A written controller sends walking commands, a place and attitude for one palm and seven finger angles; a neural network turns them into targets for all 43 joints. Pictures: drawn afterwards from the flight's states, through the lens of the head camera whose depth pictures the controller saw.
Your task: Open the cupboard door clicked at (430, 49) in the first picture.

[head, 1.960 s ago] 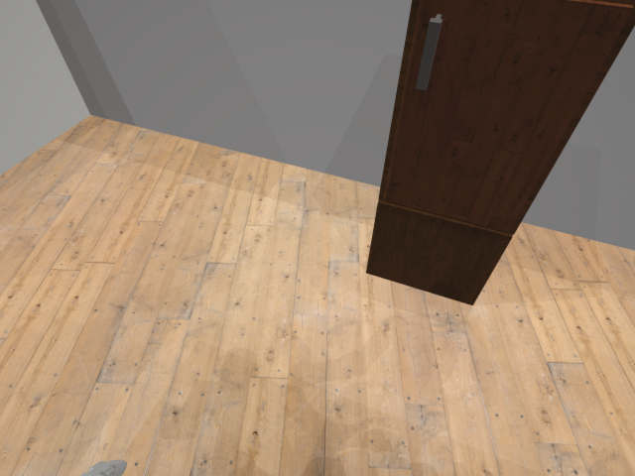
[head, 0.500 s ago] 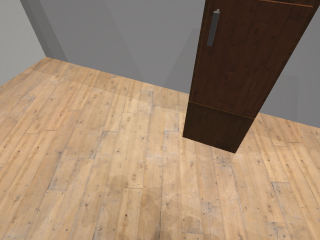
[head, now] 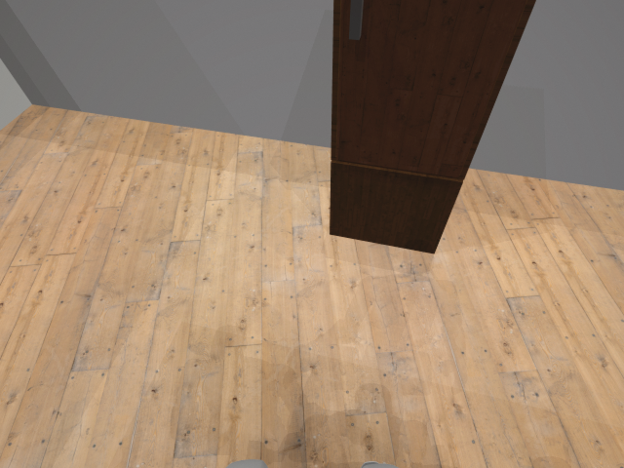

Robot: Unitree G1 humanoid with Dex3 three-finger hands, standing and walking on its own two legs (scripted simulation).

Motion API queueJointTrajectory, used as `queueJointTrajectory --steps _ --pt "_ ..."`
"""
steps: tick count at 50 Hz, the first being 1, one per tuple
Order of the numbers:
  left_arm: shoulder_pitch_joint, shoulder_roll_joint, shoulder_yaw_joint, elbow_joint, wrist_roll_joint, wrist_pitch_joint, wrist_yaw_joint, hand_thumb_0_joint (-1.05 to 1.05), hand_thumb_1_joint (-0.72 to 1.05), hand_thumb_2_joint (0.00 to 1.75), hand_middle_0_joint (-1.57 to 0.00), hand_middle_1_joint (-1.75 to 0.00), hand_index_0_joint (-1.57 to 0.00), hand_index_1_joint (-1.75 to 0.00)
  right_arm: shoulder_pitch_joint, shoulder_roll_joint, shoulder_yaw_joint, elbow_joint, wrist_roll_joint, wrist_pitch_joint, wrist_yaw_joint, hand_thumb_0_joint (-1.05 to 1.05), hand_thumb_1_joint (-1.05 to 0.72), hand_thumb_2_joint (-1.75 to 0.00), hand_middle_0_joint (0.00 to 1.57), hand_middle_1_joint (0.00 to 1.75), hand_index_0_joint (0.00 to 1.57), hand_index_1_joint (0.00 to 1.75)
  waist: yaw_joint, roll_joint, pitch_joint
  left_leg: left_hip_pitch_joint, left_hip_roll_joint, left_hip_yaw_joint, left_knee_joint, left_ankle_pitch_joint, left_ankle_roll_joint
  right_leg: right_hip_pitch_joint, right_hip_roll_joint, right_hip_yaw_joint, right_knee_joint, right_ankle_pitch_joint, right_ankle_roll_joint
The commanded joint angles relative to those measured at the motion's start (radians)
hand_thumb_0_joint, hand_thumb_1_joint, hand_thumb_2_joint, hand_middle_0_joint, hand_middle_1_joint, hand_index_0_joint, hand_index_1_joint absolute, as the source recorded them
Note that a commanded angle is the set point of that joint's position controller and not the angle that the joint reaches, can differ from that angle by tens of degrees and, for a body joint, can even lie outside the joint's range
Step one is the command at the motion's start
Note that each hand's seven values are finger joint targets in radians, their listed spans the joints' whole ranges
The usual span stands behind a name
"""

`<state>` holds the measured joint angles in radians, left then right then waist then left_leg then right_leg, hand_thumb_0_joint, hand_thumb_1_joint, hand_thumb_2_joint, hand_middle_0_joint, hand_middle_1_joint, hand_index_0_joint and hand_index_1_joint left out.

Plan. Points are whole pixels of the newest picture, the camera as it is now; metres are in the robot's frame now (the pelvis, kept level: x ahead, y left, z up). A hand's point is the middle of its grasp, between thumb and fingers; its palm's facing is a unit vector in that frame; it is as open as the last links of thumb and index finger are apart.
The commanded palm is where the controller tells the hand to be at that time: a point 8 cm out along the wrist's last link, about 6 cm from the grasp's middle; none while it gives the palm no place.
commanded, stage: walk to a spot facing it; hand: left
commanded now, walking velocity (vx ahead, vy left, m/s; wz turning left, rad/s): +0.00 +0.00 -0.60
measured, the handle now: out of the picture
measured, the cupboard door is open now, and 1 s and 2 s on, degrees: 0 0 0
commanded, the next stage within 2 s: turn to face it in 0.76 s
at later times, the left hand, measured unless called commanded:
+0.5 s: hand out of the picture +0.11 +0.25 -0.14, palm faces -0.22 -0.95 -0.22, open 7.4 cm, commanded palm none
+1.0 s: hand (285, 399) +0.24 +0.07 -0.15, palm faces -0.56 -0.81 -0.18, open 7.4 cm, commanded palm none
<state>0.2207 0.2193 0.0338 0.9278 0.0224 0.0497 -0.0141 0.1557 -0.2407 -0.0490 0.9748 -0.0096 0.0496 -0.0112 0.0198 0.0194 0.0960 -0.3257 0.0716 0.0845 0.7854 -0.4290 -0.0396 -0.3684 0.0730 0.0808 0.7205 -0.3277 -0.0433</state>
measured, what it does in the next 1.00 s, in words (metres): steps on the spot, turning right: left foot, then right foot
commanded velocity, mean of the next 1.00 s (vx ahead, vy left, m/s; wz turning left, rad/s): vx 0.11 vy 0.00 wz -0.37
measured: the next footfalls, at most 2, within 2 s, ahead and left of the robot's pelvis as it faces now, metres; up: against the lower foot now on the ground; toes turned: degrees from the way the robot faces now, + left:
left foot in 0.32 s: +0.00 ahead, +0.15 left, +0.00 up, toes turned -12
right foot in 0.76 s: +0.00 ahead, -0.15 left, +0.00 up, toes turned -35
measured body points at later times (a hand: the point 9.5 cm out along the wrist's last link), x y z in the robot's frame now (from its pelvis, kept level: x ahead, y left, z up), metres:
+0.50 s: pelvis -0.02 +0.05 +0.03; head +0.01 +0.07 +0.47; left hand +0.12 +0.30 -0.12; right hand -0.02 -0.23 -0.09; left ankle -0.04 +0.16 -0.72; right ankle -0.05 -0.09 -0.64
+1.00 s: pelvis +0.06 -0.03 +0.02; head +0.09 -0.03 +0.47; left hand +0.27 +0.11 -0.13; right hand -0.07 -0.26 -0.12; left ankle +0.17 +0.04 -0.68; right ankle -0.03 -0.13 -0.72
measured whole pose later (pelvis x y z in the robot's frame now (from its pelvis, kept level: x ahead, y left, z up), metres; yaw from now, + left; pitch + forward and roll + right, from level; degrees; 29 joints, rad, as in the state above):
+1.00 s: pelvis +0.06 -0.03 +0.02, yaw -33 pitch -1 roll -2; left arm 0.18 0.20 0.03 0.96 0.02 0.00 0.00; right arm 0.29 -0.23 -0.04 0.98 -0.02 0.00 0.01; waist -0.06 0.00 0.05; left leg -0.50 0.13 0.09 0.89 -0.31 -0.07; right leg -0.17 0.00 -0.04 0.48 -0.30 0.01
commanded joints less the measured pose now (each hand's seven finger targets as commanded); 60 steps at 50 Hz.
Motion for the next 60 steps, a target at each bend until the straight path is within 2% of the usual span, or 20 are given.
queueJointTrajectory --steps 1,4,10,14,16,17,19,21,27,33,36,37,38,41,43,52,53,55,57,60 --pt "0.042 0.247 0.069 -0.086 0.002 -0.026 0.034 0.0 0.9 0.9 -0.2 -0.3 -0.2 -0.3 -0.078 -0.123 -0.04 -0.137 -0.001 -0.029 -0.011 0.0 -0.9 -0.9 0.2 0.3 0.2 0.3 0.008 -0.173 -0.073 -0.244 -0.027 -0.161 0.373 -0.058 -0.001 0.109 -0.32 0.536 -0.424 0.182 -0.179" --pt "0.006 0.21 0.067 -0.107 0.004 -0.03 0.035 0.0 0.9 0.9 -0.2 -0.3 -0.2 -0.3 -0.027 -0.096 -0.034 -0.116 -0.001 -0.03 -0.012 0.0 -0.9 -0.9 0.2 0.3 0.2 0.3 -0.011 -0.152 -0.163 -0.129 -0.04 -0.115 0.245 -0.003 -0.013 0.119 -0.243 0.403 -0.374 0.263 -0.14" --pt "0.048 0.218 0.084 -0.095 0.006 -0.018 0.029 0.0 0.9 0.9 -0.2 -0.3 -0.2 -0.3 -0.036 -0.075 -0.031 -0.141 0.011 -0.039 -0.021 0.0 -0.9 -0.9 0.2 0.3 0.2 0.3 0.016 -0.185 -0.192 -0.053 -0.082 -0.107 -0.04 -0.024 0.002 0.179 -0.208 0.451 -0.374 0.307 -0.124" --pt "-0.02 0.202 0.082 -0.116 0.0 -0.005 0.025 0.0 0.9 0.9 -0.2 -0.3 -0.2 -0.3 0.106 -0.092 -0.036 -0.11 0.016 -0.055 -0.034 0.0 -0.9 -0.9 0.2 0.3 0.2 0.3 -0.049 -0.167 -0.207 0.257 -0.082 -0.102 -0.377 0.114 0.038 -0.018 -0.126 0.405 -0.329 0.177 -0.025" --pt "-0.029 0.108 0.071 -0.154 -0.011 -0.002 0.003 0.0 0.9 0.9 -0.2 -0.3 -0.2 -0.3 0.087 -0.232 -0.062 -0.139 -0.005 -0.062 -0.038 0.0 -0.9 -0.9 0.2 0.3 0.2 0.3 -0.055 0.262 -0.14 0.354 0.32 -0.486 -0.597 0.027 0.16 -0.343 0.069 0.097 0.092 -0.161 0.069" --pt "-0.038 0.146 0.086 -0.156 0.001 -0.001 0.006 0.0 0.9 0.9 -0.2 -0.3 -0.2 -0.3 0.013 -0.236 -0.058 -0.167 -0.001 -0.056 -0.035 0.0 -0.9 -0.9 0.2 0.3 0.2 0.3 -0.037 0.261 -0.109 0.171 0.428 -0.517 -0.6 0.078 0.216 -0.306 -0.024 0.051 0.299 -0.179 0.1" --pt "0.004 0.158 0.098 -0.11 0.013 0.001 -0.016 0.0 0.9 0.9 -0.2 -0.3 -0.2 -0.3 -0.064 -0.153 -0.031 -0.179 -0.015 -0.065 -0.034 0.0 -0.9 -0.9 0.2 0.3 0.2 0.3 0.022 0.089 -0.081 0.095 0.274 -0.3 -0.551 0.144 0.192 -0.241 -0.051 0.011 0.49 -0.067 0.112" --pt "-0.008 0.123 0.081 -0.109 0.012 0.002 -0.033 0.0 0.9 0.9 -0.2 -0.3 -0.2 -0.3 -0.026 -0.146 -0.031 -0.164 -0.017 -0.074 -0.03 0.0 -0.9 -0.9 0.2 0.3 0.2 0.3 0.005 0.111 -0.066 0.186 0.209 -0.18 -0.527 0.161 0.171 -0.286 -0.075 -0.049 0.446 -0.036 0.114" --pt "-0.185 0.087 0.055 -0.151 0.01 -0.009 -0.052 0.0 0.9 0.9 -0.2 -0.3 -0.2 -0.3 0.207 -0.154 -0.035 -0.077 -0.019 -0.092 -0.024 0.0 -0.9 -0.9 0.2 0.3 0.2 0.3 -0.091 0.133 -0.007 0.327 0.262 -0.127 -0.534 0.314 0.185 -0.312 -0.128 -0.13 0.224 -0.042 0.11" --pt "-0.22 0.07 0.047 -0.153 0.007 -0.024 -0.058 0.0 0.9 0.9 -0.2 -0.3 -0.2 -0.3 0.207 -0.183 -0.043 -0.051 -0.026 -0.092 -0.013 0.0 -0.9 -0.9 0.2 0.3 0.2 0.3 -0.082 0.173 -0.025 0.268 0.287 0.003 -0.458 0.392 0.146 -0.101 -0.113 -0.2 -0.018 -0.071 0.07" --pt "0.026 0.133 0.065 -0.071 0.009 -0.052 -0.045 0.0 0.9 0.9 -0.2 -0.3 -0.2 -0.3 0.182 -0.184 -0.039 -0.052 -0.012 -0.09 -0.003 0.0 -0.9 -0.9 0.2 0.3 0.2 0.3 0.053 0.049 -0.163 0.125 0.218 0.149 -0.063 0.545 0.055 0.339 -0.071 -0.224 -0.262 0.08 0.009" --pt "0.166 0.268 0.091 -0.032 0.012 -0.068 -0.023 0.0 0.9 0.9 -0.2 -0.3 -0.2 -0.3 0.193 -0.108 -0.018 -0.082 0.003 -0.09 0.013 0.0 -0.9 -0.9 0.2 0.3 0.2 0.3 0.106 -0.235 -0.276 -0.21 0.131 0.193 0.233 0.168 -0.002 0.673 -0.331 0.105 -0.328 0.087 -0.088" --pt "0.261 0.341 0.107 -0.006 -0.016 -0.063 -0.007 0.0 0.9 0.9 -0.2 -0.3 -0.2 -0.3 0.078 -0.089 -0.008 -0.148 -0.004 -0.088 0.006 0.0 -0.9 -0.9 0.2 0.3 0.2 0.3 0.144 -0.311 -0.279 -0.417 0.041 0.079 0.452 -0.214 -0.023 0.687 -0.508 0.425 -0.37 0.353 -0.178" --pt "0.057 0.25 0.079 -0.052 -0.008 -0.063 0.015 0.0 0.9 0.9 -0.2 -0.3 -0.2 -0.3 0.032 -0.103 -0.018 -0.126 -0.014 -0.077 0.006 0.0 -0.9 -0.9 0.2 0.3 0.2 0.3 0.049 -0.172 -0.087 -0.383 0.12 -0.055 0.449 -0.04 -0.018 0.303 -0.424 0.298 -0.473 -0.011 -0.179" --pt "-0.059 0.195 0.063 -0.074 0.003 -0.068 0.019 0.0 0.9 0.9 -0.2 -0.3 -0.2 -0.3 0.128 -0.075 -0.016 -0.071 -0.02 -0.06 0.011 0.0 -0.9 -0.9 0.2 0.3 0.2 0.3 -0.032 -0.137 -0.071 -0.233 0.106 -0.018 0.322 0.029 -0.035 0.141 -0.34 0.115 -0.461 0.1 -0.133" --pt "-0.028 0.115 0.029 0.028 -0.006 -0.065 0.04 0.0 0.9 0.9 -0.2 -0.3 -0.2 -0.3 0.262 -0.01 0.01 0.028 -0.007 -0.07 0.011 0.0 -0.9 -0.9 0.2 0.3 0.2 0.3 -0.069 -0.086 -0.078 0.117 0.009 0.017 -0.22 0.35 -0.008 0.107 -0.256 -0.121 -0.296 0.195 -0.018" --pt "0.013 0.085 0.024 0.032 -0.009 -0.054 0.04 0.0 0.9 0.9 -0.2 -0.3 -0.2 -0.3 0.294 -0.054 0.001 0.037 -0.01 -0.074 0.01 0.0 -0.9 -0.9 0.2 0.3 0.2 0.3 -0.067 0.045 -0.089 0.183 0.047 -0.053 -0.259 0.467 0.011 0.067 -0.217 -0.152 -0.184 0.098 0.014" --pt "0.079 0.034 0.019 0.021 -0.017 -0.035 0.04 0.0 0.9 0.9 -0.2 -0.3 -0.2 -0.3 0.315 -0.163 -0.019 0.026 -0.022 -0.068 -0.005 0.0 -0.9 -0.9 0.2 0.3 0.2 0.3 -0.056 0.376 -0.103 0.154 0.304 -0.494 -0.519 0.473 0.162 -0.031 -0.066 -0.191 0.186 -0.327 0.087" --pt "0.016 0.062 0.029 0.017 -0.004 -0.033 0.04 0.0 0.9 0.9 -0.2 -0.3 -0.2 -0.3 0.24 -0.138 -0.018 0.019 -0.017 -0.059 -0.017 0.0 -0.9 -0.9 0.2 0.3 0.2 0.3 -0.046 0.264 -0.056 0.08 0.274 -0.525 -0.554 0.305 0.199 -0.102 -0.117 -0.095 0.375 -0.255 0.076" --pt "-0.008 0.045 0.037 0.026 -0.003 -0.043 0.03 0.0 0.9 0.9 -0.2 -0.3 -0.2 -0.3 0.182 -0.09 -0.015 0.005 -0.015 -0.068 -0.018 0.0 -0.9 -0.9 0.2 0.3 0.2 0.3 -0.037 0.078 -0.114 0.131 0.192 -0.343 -0.52 0.439 0.188 -0.117 -0.153 -0.086 0.37 -0.115 0.09"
